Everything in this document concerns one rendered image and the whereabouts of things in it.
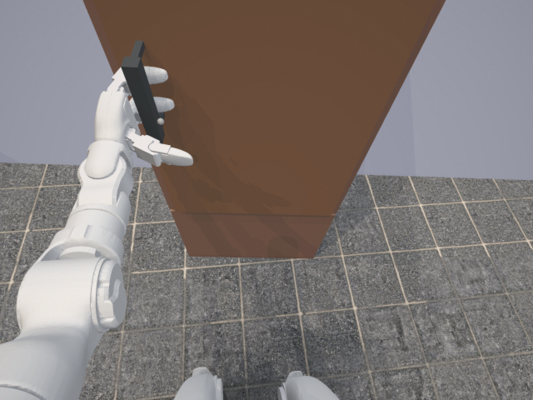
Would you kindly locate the robot right shin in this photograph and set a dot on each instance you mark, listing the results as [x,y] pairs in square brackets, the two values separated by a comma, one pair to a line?
[294,374]

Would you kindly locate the handle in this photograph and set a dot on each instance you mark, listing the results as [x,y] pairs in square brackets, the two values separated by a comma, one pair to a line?
[134,72]

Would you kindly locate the robot shin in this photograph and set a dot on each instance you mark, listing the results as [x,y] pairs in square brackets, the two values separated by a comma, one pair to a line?
[294,374]
[200,370]

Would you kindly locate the robot left hand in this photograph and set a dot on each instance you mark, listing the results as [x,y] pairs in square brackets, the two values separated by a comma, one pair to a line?
[116,115]

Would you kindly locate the cupboard door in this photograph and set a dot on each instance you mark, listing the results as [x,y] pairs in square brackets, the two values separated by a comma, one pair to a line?
[275,100]

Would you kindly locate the left robot forearm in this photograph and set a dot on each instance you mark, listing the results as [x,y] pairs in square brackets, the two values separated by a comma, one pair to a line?
[98,221]

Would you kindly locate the robot left upper arm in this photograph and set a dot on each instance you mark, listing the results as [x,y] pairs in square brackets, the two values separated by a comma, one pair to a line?
[65,308]

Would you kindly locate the robot left shin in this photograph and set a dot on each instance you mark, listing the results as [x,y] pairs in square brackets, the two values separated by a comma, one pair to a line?
[200,370]

